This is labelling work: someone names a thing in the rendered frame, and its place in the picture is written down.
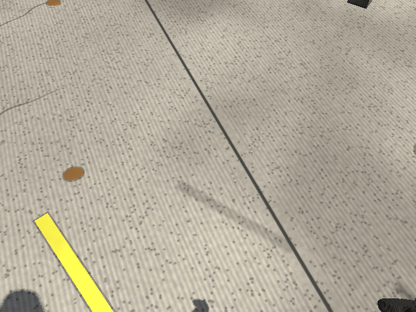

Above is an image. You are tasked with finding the robot right hand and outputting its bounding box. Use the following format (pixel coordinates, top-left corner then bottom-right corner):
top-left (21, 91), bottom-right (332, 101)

top-left (378, 298), bottom-right (416, 312)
